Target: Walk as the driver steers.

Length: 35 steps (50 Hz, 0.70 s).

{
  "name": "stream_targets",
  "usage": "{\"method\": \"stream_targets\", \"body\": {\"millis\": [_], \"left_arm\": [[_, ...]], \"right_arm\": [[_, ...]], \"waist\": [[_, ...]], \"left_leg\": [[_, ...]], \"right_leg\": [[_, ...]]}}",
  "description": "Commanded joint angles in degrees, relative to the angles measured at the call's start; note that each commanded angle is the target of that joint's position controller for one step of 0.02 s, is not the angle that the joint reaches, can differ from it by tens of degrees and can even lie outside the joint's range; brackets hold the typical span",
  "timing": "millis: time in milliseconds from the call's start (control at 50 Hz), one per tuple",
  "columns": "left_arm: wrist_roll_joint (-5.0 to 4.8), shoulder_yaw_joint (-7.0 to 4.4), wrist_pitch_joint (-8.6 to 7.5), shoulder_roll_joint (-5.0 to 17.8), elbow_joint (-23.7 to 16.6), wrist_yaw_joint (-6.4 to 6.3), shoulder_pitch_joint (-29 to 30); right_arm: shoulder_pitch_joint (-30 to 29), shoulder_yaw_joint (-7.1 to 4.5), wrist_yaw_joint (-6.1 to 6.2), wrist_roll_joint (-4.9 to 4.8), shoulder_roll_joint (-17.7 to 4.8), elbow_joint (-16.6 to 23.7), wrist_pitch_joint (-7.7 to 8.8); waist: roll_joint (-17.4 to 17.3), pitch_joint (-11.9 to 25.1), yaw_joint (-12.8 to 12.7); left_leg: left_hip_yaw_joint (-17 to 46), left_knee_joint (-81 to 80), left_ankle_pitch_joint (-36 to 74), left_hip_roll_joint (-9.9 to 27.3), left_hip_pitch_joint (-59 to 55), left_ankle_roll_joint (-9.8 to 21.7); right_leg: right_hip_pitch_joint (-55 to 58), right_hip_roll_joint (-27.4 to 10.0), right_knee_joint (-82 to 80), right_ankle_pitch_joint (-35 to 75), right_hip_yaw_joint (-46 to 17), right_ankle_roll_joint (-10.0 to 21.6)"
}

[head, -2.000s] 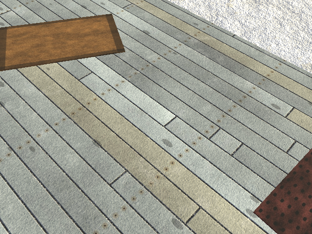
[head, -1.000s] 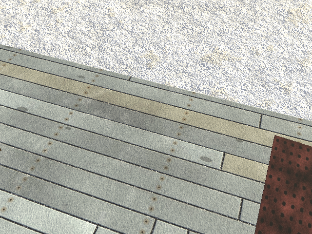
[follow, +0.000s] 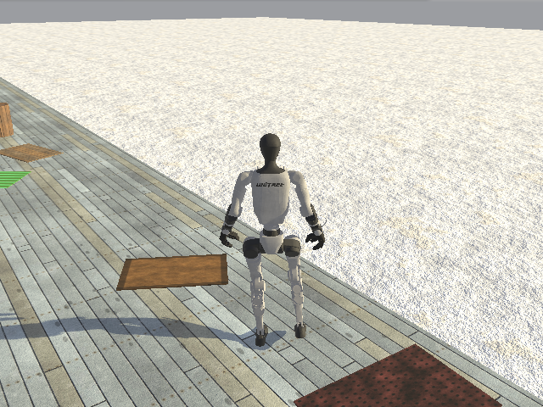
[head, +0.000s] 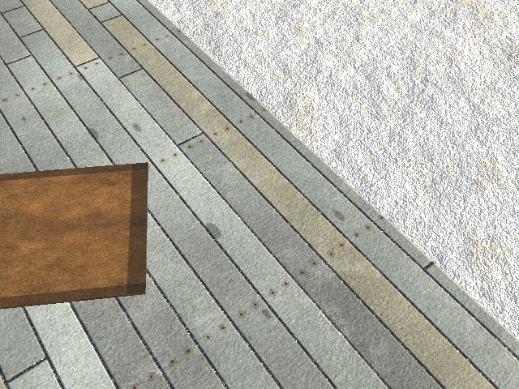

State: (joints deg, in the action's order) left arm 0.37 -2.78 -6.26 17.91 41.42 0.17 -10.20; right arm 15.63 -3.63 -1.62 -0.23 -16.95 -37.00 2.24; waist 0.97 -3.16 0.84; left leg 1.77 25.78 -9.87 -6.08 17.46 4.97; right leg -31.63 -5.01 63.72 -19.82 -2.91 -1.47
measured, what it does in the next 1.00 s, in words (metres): walks ahead: right foot, then left foot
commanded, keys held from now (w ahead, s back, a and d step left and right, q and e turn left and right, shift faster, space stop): w+q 0.04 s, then w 0.82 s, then no key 0.14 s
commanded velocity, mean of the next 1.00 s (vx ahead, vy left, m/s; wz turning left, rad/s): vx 0.48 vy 0.00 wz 0.16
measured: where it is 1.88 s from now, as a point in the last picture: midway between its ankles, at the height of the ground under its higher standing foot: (252, 313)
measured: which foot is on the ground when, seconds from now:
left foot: down 0.00-0.32, up 0.34-0.80, down 0.82-1.00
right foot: up 0.00-0.28, down 0.30-0.82, up 0.84-1.00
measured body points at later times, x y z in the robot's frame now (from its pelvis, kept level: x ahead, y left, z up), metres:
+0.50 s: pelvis +0.29 -0.06 +0.00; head +0.31 -0.06 +0.45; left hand +0.34 +0.22 -0.11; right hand +0.44 -0.31 -0.11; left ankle +0.26 +0.09 -0.66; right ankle +0.31 -0.15 -0.74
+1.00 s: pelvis +0.53 +0.04 +0.00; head +0.56 +0.06 +0.45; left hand +0.61 +0.33 -0.12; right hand +0.67 -0.21 -0.10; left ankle +0.56 +0.13 -0.74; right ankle +0.54 -0.12 -0.66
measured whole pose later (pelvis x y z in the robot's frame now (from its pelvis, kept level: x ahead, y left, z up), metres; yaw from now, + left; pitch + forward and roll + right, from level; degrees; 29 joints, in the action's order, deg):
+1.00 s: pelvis +0.53 +0.04 +0.00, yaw +7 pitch +1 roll +0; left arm -0.8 -3.7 -3.2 17.4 45.2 0.0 -12.8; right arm 13.6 -3.0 -1.6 0.6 -14.2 -44.2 3.9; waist 2.5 -2.5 0.6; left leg -2.6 23.2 -8.2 -2.0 15.5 2.3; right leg -28.5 -3.5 61.0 -21.7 -2.0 -0.7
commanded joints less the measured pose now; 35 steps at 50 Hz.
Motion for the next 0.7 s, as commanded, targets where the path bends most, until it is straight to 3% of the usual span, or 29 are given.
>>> {"method": "stream_targets", "body": {"millis": [20,100,180,240,280,300,320,340,360,380,400,420,460,500,540,620,700], "left_arm": [[0.73,-1.57,0.42,5.47,-3.22,-0.36,-1.48],[0.66,0.04,0.29,2.05,-4.58,0.65,6.8],[-0.41,-0.2,-0.42,3.4,-6.23,1.7,12.31],[-0.66,-0.91,-0.83,4.64,-6.81,2.0,12.04],[-0.47,-1.91,-1.18,5.99,-5.32,1.71,5.74],[0.14,-2.85,-1.42,8.19,-4.11,1.41,-1.45],[0.88,-4.16,-1.35,12.74,-2.95,1.21,-9.76],[-0.77,-4.36,-0.4,11.55,-0.53,1.7,-14.82],[-1.86,-3.06,-0.05,7.78,-0.63,1.74,-13.57],[-1.25,-2.5,0.46,6.39,-1.34,1.45,-9.97],[-0.47,-1.98,0.78,5.3,-1.52,1.45,-6.91],[0.13,-1.57,0.64,4.19,-1.65,1.37,-4.96],[0.05,-1.31,0.23,3.09,-1.48,1.49,-3.62],[-0.5,-1.77,-0.01,4.78,-0.7,1.39,-4.04],[-0.68,-2.27,0.19,6.14,0.14,1.08,-4.75],[-1.44,-2.46,1.01,7.1,1.71,0.66,-7.37],[-2.29,-2.68,1.86,7.78,3.75,0.58,-10.84]], "right_arm": [[-2.37,-2.46,1.17,-0.11,-8.76,4.04,1.39],[0.68,-2.39,2.02,-0.66,-8.69,1.74,1.18],[5.49,-2.25,1.79,-0.99,-8.85,-1.27,1.24],[6.66,-2.25,1.79,-0.87,-8.71,-2.57,0.65],[5.45,-2.04,1.79,-0.89,-8.18,-2.68,0.22],[4.92,-1.28,1.77,-0.53,-6.37,-2.14,0.25],[9.44,-0.23,1.92,-0.88,-3.56,-1.23,0.79],[11.93,0.21,2.16,-1.44,-3.27,-1.38,1.3],[7.7,-0.88,2.0,-2.13,-7.78,-0.96,1.58],[2.39,-1.0,1.89,-2.25,-8.14,0.25,1.66],[-1.25,-0.88,1.79,-1.25,-7.3,1.24,1.81],[-1.57,-1.11,1.75,-0.64,-6.66,1.39,1.81],[0.69,-1.01,1.7,-0.68,-4.67,0.29,1.38],[0.11,-0.63,1.82,-0.48,-2.99,0.49,0.98],[-3.62,-0.1,1.78,-0.15,-2.05,1.33,1.18],[-10.62,0.49,1.03,-0.41,-0.43,2.24,1.7],[-15.78,0.3,0.25,-1.08,-1.13,3.86,2.02]], "waist": [[-2.86,5.41,-2.11],[-4.27,3.64,1.56],[-5.44,2.06,4.24],[-6.94,1.52,3.45],[-7.45,3.82,-0.37],[-5.89,10.15,-3.86],[3.65,19.77,-5.09],[15.9,24.08,-5.9],[9.27,16.79,-7.0],[4.98,10.18,-6.55],[1.67,4.82,-5.22],[2.84,3.36,-3.44],[4.64,3.27,-1.34],[4.51,3.27,-0.72],[3.0,2.62,-1.64],[2.17,1.67,-4.25],[2.94,0.02,-5.67]], "left_leg": [[16.56,-12.3,15.68,14.93,-3.78,12.41],[10.87,-12.11,10.27,11.29,-1.13,8.67],[14.01,-10.16,5.72,14.01,-5.94,7.7],[17.69,-6.74,9.13,16.92,-12.41,6.77],[16.62,-0.38,20.12,15.13,-13.76,5.01],[13.82,9.79,22.27,12.14,-10.67,3.17],[7.91,28.31,10.22,5.5,5.91,-1.05],[5.82,43.26,-21.35,0.74,19.67,-3.88],[9.1,48.46,-20.95,3.64,26.61,-3.46],[6.93,49.24,-16.35,6.14,28.1,-3.32],[4.94,45.73,-12.5,8.17,27.61,-3.21],[4.82,42.26,-9.52,10.16,25.31,-3.33],[3.63,37.88,-7.69,11.56,20.38,-4.05],[2.33,33.86,-6.18,12.13,20.12,-5.01],[1.58,26.67,-1.2,12.72,20.79,-5.85],[-0.46,13.51,10.67,11.01,17.07,-5.83],[-0.67,7.64,11.57,9.78,16.36,-4.59]], "right_leg": [[-3.68,-0.99,-6.46,5.74,-0.51,-1.88],[0.81,1.54,-24.43,24.23,0.68,-2.2],[2.16,2.88,-31.94,26.75,0.23,-0.45],[2.2,3.52,-34.78,18.92,0.52,2.04],[10.76,5.02,-38.37,17.06,2.58,4.69],[22.76,1.15,-36.54,19.8,-0.62,7.57],[44.32,-10.18,-35.15,18.58,-17.29,15.1],[53.24,-16.96,-42.37,3.88,-36.72,20.23],[48.99,-16.28,-45.38,-7.64,-37.18,18.14],[41.86,-14.4,-46.77,-7.42,-30.33,16.08],[34.21,-11.83,-48.9,-2.28,-24.71,15.14],[29.63,-10.45,-50.02,3.04,-21.57,14.96],[25.06,-7.53,-52.02,12.09,-15.65,14.53],[23.67,-7.94,-53.22,20.34,-12.49,15.64],[24.03,-7.44,-53.95,25.51,-8.69,15.53],[24.37,-5.11,-54.02,27.28,-2.83,13.13],[29.25,-7.61,-52.7,26.22,-3.39,12.65]]}}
